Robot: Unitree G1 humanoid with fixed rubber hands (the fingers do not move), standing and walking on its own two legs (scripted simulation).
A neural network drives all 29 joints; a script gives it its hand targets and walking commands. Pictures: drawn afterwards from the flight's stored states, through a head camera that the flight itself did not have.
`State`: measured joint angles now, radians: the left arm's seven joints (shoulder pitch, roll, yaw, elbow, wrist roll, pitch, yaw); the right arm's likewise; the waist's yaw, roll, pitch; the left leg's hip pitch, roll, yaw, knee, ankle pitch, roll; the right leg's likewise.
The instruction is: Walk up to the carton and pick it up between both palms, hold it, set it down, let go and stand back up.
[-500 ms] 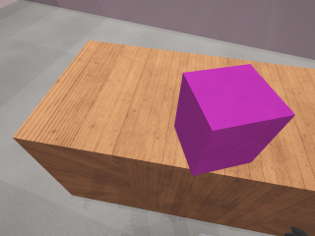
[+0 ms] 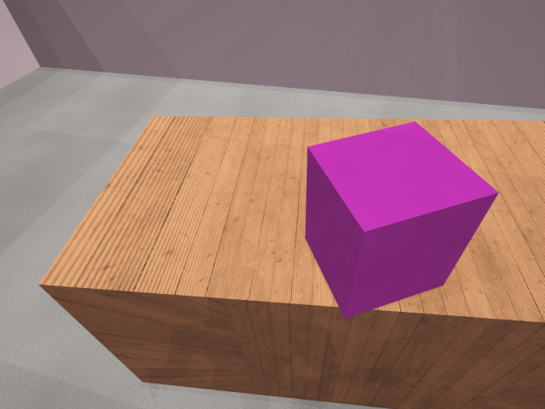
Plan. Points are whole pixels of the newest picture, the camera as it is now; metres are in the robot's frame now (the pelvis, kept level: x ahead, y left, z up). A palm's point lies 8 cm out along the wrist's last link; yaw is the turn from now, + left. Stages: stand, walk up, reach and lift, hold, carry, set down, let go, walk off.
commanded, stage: walk up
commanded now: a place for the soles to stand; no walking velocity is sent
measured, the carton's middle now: (379, 220) +0.45 -0.14 +0.01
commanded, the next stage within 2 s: none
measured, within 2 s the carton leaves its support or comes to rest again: neither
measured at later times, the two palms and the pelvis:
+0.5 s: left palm out of the picture +0.14 +0.29 -0.12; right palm out of the picture +0.05 -0.37 -0.09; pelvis +0.05 -0.03 -0.01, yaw +3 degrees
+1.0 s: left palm out of the picture +0.12 +0.30 -0.11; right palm out of the picture +0.07 -0.35 -0.10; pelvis +0.04 -0.03 -0.01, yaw +5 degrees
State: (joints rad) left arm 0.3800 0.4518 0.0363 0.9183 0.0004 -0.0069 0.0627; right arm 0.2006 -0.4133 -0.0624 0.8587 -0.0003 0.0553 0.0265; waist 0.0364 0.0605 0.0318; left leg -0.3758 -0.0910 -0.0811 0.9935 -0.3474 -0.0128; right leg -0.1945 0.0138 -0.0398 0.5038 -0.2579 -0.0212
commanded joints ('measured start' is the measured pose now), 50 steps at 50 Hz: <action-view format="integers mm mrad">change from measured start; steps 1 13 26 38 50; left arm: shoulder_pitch -121 -194 -160 -212 -130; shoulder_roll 188 147 221 192 166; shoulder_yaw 53 81 79 66 65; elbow -123 -218 -181 -188 -120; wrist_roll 62 45 20 18 -8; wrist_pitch -3 51 7 -2 35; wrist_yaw -50 -96 -58 -53 -65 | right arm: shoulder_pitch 128 273 246 164 -19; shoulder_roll -164 -264 -194 -178 -248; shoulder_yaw -40 -71 -23 -33 -50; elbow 35 -29 -14 19 -31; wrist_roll -3 -5 -2 -4 -39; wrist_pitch -91 -145 -86 -61 -103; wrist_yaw -2 -99 -110 -56 -56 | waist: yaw -56 -67 -10 -25 9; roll -275 69 -175 -233 93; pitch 142 8 -68 45 122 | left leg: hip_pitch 85 489 -104 -58 -143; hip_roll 99 278 39 103 368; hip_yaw -26 -234 -34 30 -396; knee -643 -524 98 -157 -677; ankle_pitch -47 797 -298 -131 -17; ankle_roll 44 190 43 35 223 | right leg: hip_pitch -102 -488 115 -65 -93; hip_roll -142 -50 -350 -239 14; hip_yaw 148 66 440 314 155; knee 23 463 -102 -148 415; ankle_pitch -153 -127 377 -104 -291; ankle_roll -112 23 -209 -174 -25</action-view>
